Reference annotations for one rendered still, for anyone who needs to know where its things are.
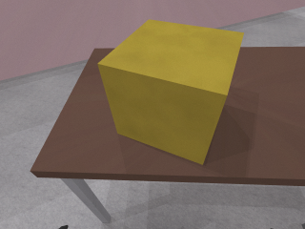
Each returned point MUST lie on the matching carton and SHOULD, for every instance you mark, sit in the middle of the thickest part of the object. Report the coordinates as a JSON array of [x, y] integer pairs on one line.
[[167, 84]]

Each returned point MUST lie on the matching table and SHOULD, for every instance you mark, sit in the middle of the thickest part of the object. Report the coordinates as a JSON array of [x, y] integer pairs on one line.
[[259, 138]]

